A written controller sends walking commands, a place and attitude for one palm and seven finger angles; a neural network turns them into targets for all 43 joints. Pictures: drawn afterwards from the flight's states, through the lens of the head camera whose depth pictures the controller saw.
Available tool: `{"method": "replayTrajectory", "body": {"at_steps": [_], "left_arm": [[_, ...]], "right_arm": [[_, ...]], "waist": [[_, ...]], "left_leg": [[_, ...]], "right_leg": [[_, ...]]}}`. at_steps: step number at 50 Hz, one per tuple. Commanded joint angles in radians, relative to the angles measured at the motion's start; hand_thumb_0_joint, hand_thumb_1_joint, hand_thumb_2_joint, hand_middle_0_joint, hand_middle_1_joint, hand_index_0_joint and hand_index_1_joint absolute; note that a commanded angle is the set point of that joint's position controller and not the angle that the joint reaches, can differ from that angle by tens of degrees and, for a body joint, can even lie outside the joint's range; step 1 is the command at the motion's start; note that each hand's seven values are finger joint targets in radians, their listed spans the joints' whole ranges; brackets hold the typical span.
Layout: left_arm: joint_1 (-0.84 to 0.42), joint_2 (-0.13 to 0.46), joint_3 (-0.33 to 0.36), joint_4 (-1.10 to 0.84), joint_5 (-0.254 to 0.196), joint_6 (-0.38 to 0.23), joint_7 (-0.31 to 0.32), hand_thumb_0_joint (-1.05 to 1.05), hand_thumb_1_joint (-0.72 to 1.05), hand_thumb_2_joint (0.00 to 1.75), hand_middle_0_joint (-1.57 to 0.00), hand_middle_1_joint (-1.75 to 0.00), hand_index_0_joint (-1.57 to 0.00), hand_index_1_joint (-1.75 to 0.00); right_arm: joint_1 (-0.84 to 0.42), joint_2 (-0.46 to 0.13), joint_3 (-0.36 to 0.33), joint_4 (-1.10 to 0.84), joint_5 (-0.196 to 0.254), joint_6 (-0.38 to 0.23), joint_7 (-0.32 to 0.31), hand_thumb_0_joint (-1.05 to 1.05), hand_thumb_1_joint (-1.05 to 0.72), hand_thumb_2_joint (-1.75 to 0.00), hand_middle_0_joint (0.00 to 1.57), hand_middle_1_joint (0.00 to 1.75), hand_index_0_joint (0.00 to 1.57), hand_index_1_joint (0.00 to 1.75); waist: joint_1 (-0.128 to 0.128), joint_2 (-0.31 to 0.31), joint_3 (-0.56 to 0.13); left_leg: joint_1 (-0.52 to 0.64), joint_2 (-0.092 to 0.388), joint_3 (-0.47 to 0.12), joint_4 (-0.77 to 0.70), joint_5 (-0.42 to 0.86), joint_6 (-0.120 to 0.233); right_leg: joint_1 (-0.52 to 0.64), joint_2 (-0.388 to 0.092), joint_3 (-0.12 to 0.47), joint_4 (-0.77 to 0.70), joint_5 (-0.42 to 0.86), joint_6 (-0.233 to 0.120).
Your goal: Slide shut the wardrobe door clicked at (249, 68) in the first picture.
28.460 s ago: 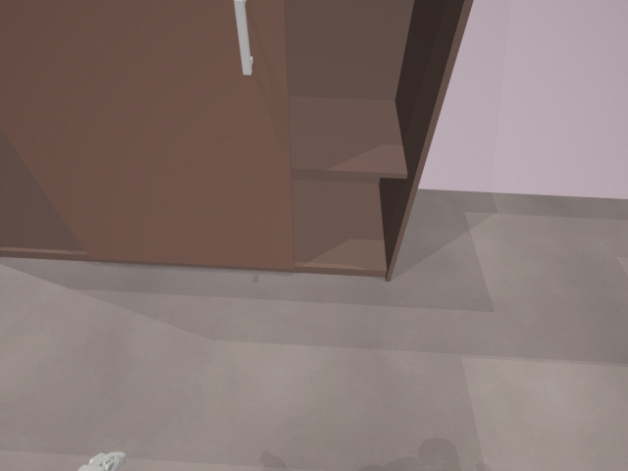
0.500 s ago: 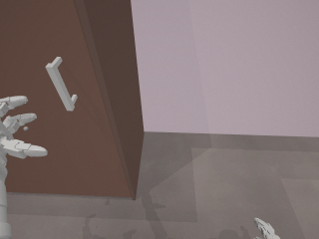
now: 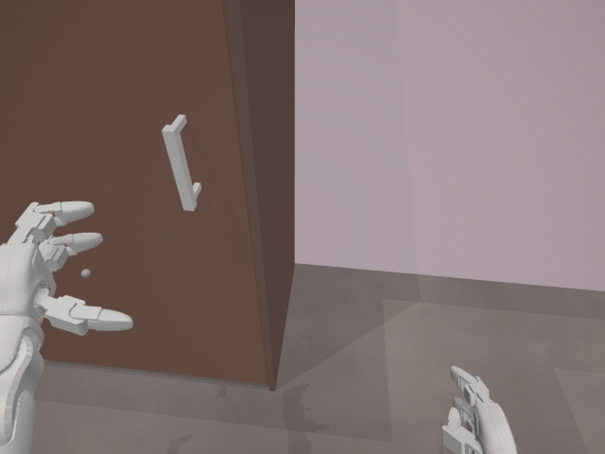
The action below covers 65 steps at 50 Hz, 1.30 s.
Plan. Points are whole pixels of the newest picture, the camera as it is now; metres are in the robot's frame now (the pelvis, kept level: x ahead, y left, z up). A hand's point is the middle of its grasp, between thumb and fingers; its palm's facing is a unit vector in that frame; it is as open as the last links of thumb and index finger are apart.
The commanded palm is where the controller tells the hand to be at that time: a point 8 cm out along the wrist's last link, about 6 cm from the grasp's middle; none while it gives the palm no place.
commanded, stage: draw the hand back to the body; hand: left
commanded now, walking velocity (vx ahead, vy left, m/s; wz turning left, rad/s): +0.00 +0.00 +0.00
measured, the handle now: (185, 164) +0.48 +0.25 +0.15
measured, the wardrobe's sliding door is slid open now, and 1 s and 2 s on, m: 0.00 0.00 0.00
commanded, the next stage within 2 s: step back with the hand held close in 0.98 s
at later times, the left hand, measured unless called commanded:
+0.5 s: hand (64, 307) +0.20 +0.28 +0.15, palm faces +0.47 -0.83 -0.30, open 9.8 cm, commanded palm +0.15 +0.31 +0.17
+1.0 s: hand (105, 317) +0.20 +0.23 +0.15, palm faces +0.46 -0.82 -0.35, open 7.5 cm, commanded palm +0.15 +0.27 +0.17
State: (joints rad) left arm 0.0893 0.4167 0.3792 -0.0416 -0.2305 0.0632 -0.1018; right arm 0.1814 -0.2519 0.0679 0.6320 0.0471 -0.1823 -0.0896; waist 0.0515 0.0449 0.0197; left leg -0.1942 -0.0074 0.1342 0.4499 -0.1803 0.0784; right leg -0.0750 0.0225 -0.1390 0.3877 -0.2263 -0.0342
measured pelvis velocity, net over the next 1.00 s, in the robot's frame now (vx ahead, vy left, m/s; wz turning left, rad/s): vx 0.02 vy -0.03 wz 0.01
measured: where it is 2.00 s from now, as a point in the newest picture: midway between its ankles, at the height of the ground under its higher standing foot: outside the picture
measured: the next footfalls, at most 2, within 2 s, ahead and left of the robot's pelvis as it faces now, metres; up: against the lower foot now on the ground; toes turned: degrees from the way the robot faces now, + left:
right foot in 1.82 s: -0.08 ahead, -0.11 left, +0.00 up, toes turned -2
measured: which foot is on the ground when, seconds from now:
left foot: down 0.00-1.00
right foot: down 0.00-1.00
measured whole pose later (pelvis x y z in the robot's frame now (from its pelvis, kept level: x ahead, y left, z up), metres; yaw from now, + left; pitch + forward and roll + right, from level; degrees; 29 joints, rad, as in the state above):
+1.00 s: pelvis +0.02 -0.03 +0.01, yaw +1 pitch -7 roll -1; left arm 0.47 0.34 0.30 -0.33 -0.10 -0.14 0.13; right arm 0.20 -0.23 0.01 0.68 0.00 -0.13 -0.05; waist 0.06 0.07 0.05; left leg -0.10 0.00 0.11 0.36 -0.15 0.05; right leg 0.03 0.08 -0.08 0.28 -0.20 -0.08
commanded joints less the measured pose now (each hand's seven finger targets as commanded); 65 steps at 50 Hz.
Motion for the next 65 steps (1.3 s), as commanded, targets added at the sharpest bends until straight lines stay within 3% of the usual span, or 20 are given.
{"method": "replayTrajectory", "body": {"at_steps": [1, 3, 5, 7, 9, 12, 15, 23, 27, 30, 37, 46, 54, 55, 56, 57, 58, 59, 62, 65], "left_arm": [[-0.108, 0.150, 0.045, -0.317, 0.090, -0.170, 0.200, 0.00, -0.15, 0.39, -0.24, -0.92, -0.24, -0.92], [-0.141, 0.150, 0.030, -0.358, 0.114, -0.197, 0.227, 0.00, -0.08, 0.43, -0.23, -0.87, -0.23, -0.87], [-0.127, 0.123, 0.005, -0.350, 0.129, -0.209, 0.242, 0.00, -0.01, 0.46, -0.23, -0.83, -0.23, -0.83], [-0.106, 0.139, 0.021, -0.369, 0.139, -0.222, 0.250, 0.00, 0.07, 0.50, -0.23, -0.79, -0.23, -0.79], [-0.055, 0.119, 0.011, -0.394, 0.141, -0.236, 0.251, 0.00, 0.14, 0.53, -0.23, -0.75, -0.23, -0.75], [0.015, 0.120, 0.023, -0.404, 0.141, -0.246, 0.251, 0.00, 0.25, 0.58, -0.22, -0.68, -0.22, -0.68], [0.069, 0.116, 0.030, -0.437, 0.142, -0.253, 0.252, 0.00, 0.36, 0.64, -0.22, -0.62, -0.22, -0.62], [0.190, 0.103, 0.034, -0.518, 0.143, -0.262, 0.251, 0.00, 0.65, 0.78, -0.21, -0.45, -0.21, -0.45], [0.252, 0.105, 0.041, -0.530, 0.141, -0.264, 0.251, 0.00, 0.79, 0.85, -0.20, -0.36, -0.20, -0.36], [0.303, 0.093, 0.035, -0.547, 0.137, -0.267, 0.249, 0.00, 0.90, 0.90, -0.20, -0.30, -0.20, -0.30], [0.241, 0.109, 0.034, -0.526, 0.143, -0.270, 0.260, 0.00, 0.90, 0.90, -0.20, -0.30, -0.20, -0.30], [0.287, 0.119, 0.045, -0.507, 0.135, -0.271, 0.256, 0.00, 0.90, 0.90, -0.20, -0.30, -0.20, -0.30], [0.307, 0.113, 0.046, -0.492, 0.128, -0.272, 0.249, 0.00, 0.90, 0.90, -0.20, -0.30, -0.20, -0.30], [0.236, 0.156, 0.074, -0.526, 0.130, -0.278, 0.255, 0.00, 0.90, 0.90, -0.20, -0.30, -0.20, -0.30], [0.242, 0.215, 0.138, -0.558, 0.144, -0.296, 0.251, 0.00, 0.90, 0.90, -0.20, -0.30, -0.20, -0.30], [0.259, 0.203, 0.128, -0.536, 0.150, -0.302, 0.246, 0.00, 0.90, 0.90, -0.20, -0.30, -0.20, -0.30], [0.311, 0.154, 0.088, -0.502, 0.160, -0.300, 0.245, 0.00, 0.90, 0.90, -0.20, -0.30, -0.20, -0.30], [0.350, 0.134, 0.075, -0.481, 0.164, -0.298, 0.245, 0.00, 0.90, 0.90, -0.20, -0.30, -0.20, -0.30], [0.344, 0.143, 0.070, -0.530, 0.168, -0.305, 0.256, 0.00, 0.90, 0.90, -0.20, -0.30, -0.20, -0.30], [0.386, 0.178, 0.107, -0.535, 0.171, -0.298, 0.267, 0.00, 0.90, 0.90, -0.20, -0.30, -0.20, -0.30]], "right_arm": [[-0.097, -0.129, -0.077, -0.120, -0.016, -0.040, 0.020, 0.00, -0.90, -0.90, 0.20, 0.30, 0.20, 0.30], [-0.096, -0.131, -0.083, -0.115, -0.021, -0.035, 0.024, 0.00, -0.90, -0.90, 0.20, 0.30, 0.20, 0.30], [-0.100, -0.123, -0.084, -0.108, -0.022, -0.026, 0.025, 0.00, -0.90, -0.90, 0.20, 0.30, 0.20, 0.30], [-0.107, -0.124, -0.088, -0.104, -0.025, -0.019, 0.024, 0.00, -0.90, -0.90, 0.20, 0.30, 0.20, 0.30], [-0.110, -0.118, -0.088, -0.105, -0.029, -0.017, 0.026, 0.00, -0.90, -0.90, 0.20, 0.30, 0.20, 0.30], [-0.110, -0.120, -0.094, -0.102, -0.034, -0.009, 0.028, 0.00, -0.90, -0.90, 0.20, 0.30, 0.20, 0.30], [-0.108, -0.117, -0.097, -0.106, -0.036, -0.001, 0.031, 0.00, -0.90, -0.90, 0.20, 0.30, 0.20, 0.30], [-0.109, -0.110, -0.105, -0.119, -0.037, 0.005, 0.036, 0.00, -0.90, -0.90, 0.20, 0.30, 0.20, 0.30], [-0.108, -0.109, -0.106, -0.122, -0.038, 0.005, 0.035, 0.00, -0.90, -0.90, 0.20, 0.30, 0.20, 0.30], [-0.110, -0.102, -0.107, -0.128, -0.038, 0.004, 0.034, 0.00, -0.90, -0.90, 0.20, 0.30, 0.20, 0.30], [-0.110, -0.101, -0.107, -0.117, -0.040, -0.003, 0.025, 0.00, -0.90, -0.90, 0.20, 0.30, 0.20, 0.30], [-0.120, -0.093, -0.106, -0.115, -0.046, -0.002, 0.026, 0.00, -0.90, -0.90, 0.20, 0.30, 0.20, 0.30], [-0.125, -0.089, -0.111, -0.114, -0.041, 0.007, 0.023, 0.00, -0.90, -0.90, 0.20, 0.30, 0.20, 0.30], [-0.130, -0.093, -0.114, -0.112, -0.041, 0.006, 0.020, 0.00, -0.90, -0.90, 0.20, 0.30, 0.20, 0.30], [-0.120, -0.113, -0.105, -0.164, -0.032, 0.025, 0.020, 0.00, -0.90, -0.90, 0.20, 0.30, 0.20, 0.30], [-0.119, -0.096, -0.102, -0.148, -0.035, 0.039, 0.021, 0.00, -0.90, -0.90, 0.20, 0.30, 0.20, 0.30], [-0.103, -0.093, -0.101, -0.149, -0.034, 0.048, 0.024, 0.00, -0.90, -0.90, 0.20, 0.30, 0.20, 0.30], [-0.085, -0.091, -0.105, -0.159, -0.031, 0.054, 0.024, 0.00, -0.90, -0.90, 0.20, 0.30, 0.20, 0.30], [-0.072, -0.101, -0.113, -0.172, -0.023, 0.064, 0.019, 0.00, -0.90, -0.90, 0.20, 0.30, 0.20, 0.30], [-0.075, -0.105, -0.118, -0.193, -0.019, 0.082, 0.012, 0.00, -0.90, -0.90, 0.20, 0.30, 0.20, 0.30]], "waist": [[-0.010, 0.053, -0.086], [-0.014, 0.068, -0.100], [-0.018, 0.083, -0.068], [-0.010, 0.083, -0.067], [-0.004, 0.091, -0.073], [0.002, 0.018, -0.071], [0.006, 0.049, -0.076], [0.004, 0.068, -0.049], [0.005, 0.055, -0.015], [0.004, 0.043, -0.009], [-0.003, 0.042, 0.005], [0.011, 0.022, -0.018], [0.012, 0.006, -0.014], [0.011, 0.021, -0.045], [-0.014, -0.042, 0.042], [-0.020, -0.052, 0.027], [-0.023, -0.090, -0.033], [-0.020, -0.085, -0.091], [-0.023, -0.040, -0.178], [-0.023, -0.068, -0.181]], "left_leg": [[0.154, 0.092, -0.254, -0.221, -0.173, -0.091], [0.172, 0.097, -0.258, -0.236, -0.181, -0.095], [0.170, 0.099, -0.268, -0.255, -0.215, -0.102], [0.168, 0.099, -0.274, -0.256, -0.211, -0.106], [0.179, 0.100, -0.276, -0.253, -0.170, -0.113], [0.169, 0.103, -0.283, -0.248, -0.119, -0.120], [0.173, 0.105, -0.281, -0.244, -0.085, -0.129], [0.157, 0.104, -0.261, -0.229, -0.074, -0.122], [0.129, 0.098, -0.250, -0.225, -0.117, -0.110], [0.136, 0.085, -0.222, -0.205, -0.079, -0.097], [0.152, 0.063, -0.190, -0.181, -0.076, -0.077], [0.181, 0.042, -0.144, -0.135, 0.079, -0.061], [0.186, 0.031, -0.119, -0.105, 0.118, -0.049], [0.192, 0.027, -0.117, -0.098, 0.121, -0.048], [0.120, 0.071, -0.140, -0.022, 0.064, -0.030], [0.103, 0.060, -0.152, 0.013, 0.036, -0.030], [0.094, 0.061, -0.136, 0.049, 0.040, -0.030], [0.082, 0.059, -0.125, 0.072, 0.050, -0.029], [0.042, 0.056, -0.120, 0.095, 0.112, -0.034], [0.000, 0.055, -0.113, 0.123, 0.142, -0.035]], "right_leg": [[-0.072, 0.004, 0.128, -0.109, 0.000, -0.004], [-0.062, 0.010, 0.133, -0.113, 0.005, 0.001], [-0.066, 0.015, 0.137, -0.119, -0.003, 0.003], [-0.051, 0.020, 0.140, -0.122, 0.004, 0.002], [-0.039, 0.020, 0.141, -0.119, 0.020, 0.002], [-0.021, 0.023, 0.138, -0.118, 0.039, 0.002], [-0.014, 0.021, 0.139, -0.111, 0.050, 0.003], [-0.012, 0.018, 0.145, -0.118, 0.048, 0.004], [-0.017, 0.015, 0.150, -0.126, 0.027, 0.004], [-0.023, 0.012, 0.153, -0.140, 0.026, 0.002], [-0.042, 0.003, 0.168, -0.176, -0.008, -0.001], [-0.024, -0.010, 0.185, -0.195, 0.072, -0.001], [-0.031, -0.026, 0.212, -0.199, 0.131, 0.009], [-0.021, -0.030, 0.219, -0.195, 0.141, 0.009], [-0.211, -0.101, 0.310, -0.209, 0.249, 0.046], [-0.220, -0.131, 0.315, -0.198, 0.292, 0.050], [-0.214, -0.159, 0.324, -0.172, 0.340, 0.063], [-0.181, -0.176, 0.324, -0.138, 0.406, 0.073], [-0.102, -0.193, 0.308, -0.045, 0.584, 0.079], [-0.090, -0.195, 0.304, 0.001, 0.669, 0.088]]}}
